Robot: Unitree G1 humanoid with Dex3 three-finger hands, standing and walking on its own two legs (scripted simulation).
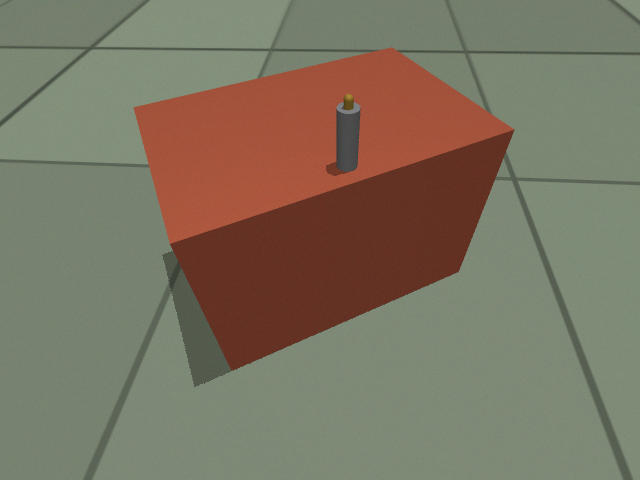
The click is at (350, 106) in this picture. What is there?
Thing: necked bottle
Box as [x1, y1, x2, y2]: [336, 94, 360, 171]
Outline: 350,94 345,95 344,101 338,104 336,108 336,165 339,169 344,171 352,170 357,165 360,107 353,101 353,98
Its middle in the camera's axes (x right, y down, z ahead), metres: +0.06 -0.25 +0.90
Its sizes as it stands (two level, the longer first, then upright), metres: 0.054 0.054 0.190
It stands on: a support 0.65 m high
